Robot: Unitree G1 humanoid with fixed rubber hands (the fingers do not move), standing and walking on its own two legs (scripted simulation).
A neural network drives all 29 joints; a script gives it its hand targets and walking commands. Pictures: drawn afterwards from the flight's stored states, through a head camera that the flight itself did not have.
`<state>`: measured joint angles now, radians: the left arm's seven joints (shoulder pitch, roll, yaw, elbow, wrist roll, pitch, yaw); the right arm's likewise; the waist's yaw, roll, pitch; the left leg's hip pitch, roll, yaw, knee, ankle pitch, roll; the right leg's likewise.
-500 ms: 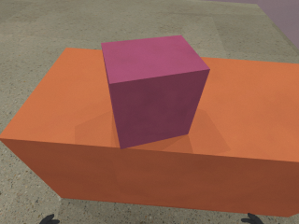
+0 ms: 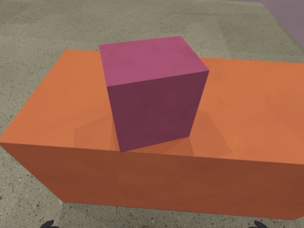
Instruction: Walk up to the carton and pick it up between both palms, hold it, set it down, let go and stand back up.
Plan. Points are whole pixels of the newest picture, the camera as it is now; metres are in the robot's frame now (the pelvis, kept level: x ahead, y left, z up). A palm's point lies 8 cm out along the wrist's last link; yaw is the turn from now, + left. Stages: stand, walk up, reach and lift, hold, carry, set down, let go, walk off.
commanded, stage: stand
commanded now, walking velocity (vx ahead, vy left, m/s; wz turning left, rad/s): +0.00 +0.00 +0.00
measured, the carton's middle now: (149, 96) +0.49 +0.02 +0.06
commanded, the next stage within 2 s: none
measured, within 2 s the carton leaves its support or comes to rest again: neither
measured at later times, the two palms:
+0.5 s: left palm out of the picture +0.10 +0.30 -0.11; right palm out of the picture +0.08 -0.32 -0.10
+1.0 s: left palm out of the picture +0.10 +0.30 -0.11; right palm out of the picture +0.08 -0.31 -0.11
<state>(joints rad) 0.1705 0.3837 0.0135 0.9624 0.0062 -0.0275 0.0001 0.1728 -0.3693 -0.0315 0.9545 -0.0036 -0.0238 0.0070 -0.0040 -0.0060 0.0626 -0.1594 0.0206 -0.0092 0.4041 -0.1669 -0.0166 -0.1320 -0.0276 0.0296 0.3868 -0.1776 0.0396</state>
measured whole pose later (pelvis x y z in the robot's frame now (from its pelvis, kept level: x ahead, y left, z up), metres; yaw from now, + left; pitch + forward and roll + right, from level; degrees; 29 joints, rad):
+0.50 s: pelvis +0.01 +0.00 +0.00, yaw +0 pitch -4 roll +0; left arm 0.16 0.39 0.02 1.00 0.01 -0.03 0.01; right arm 0.17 -0.37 -0.03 1.00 0.00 -0.02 -0.01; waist 0.00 -0.01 0.06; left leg -0.14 0.03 0.00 0.38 -0.17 -0.03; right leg -0.12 -0.02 0.03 0.37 -0.18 0.03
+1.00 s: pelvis +0.02 -0.01 +0.00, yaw -1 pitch -4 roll +0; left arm 0.15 0.38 0.02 1.02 0.00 -0.02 0.01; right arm 0.17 -0.37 -0.03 1.02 0.00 -0.02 -0.01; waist 0.00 0.00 0.07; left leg -0.12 0.03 0.00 0.36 -0.17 -0.03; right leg -0.10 -0.02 0.03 0.35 -0.18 0.03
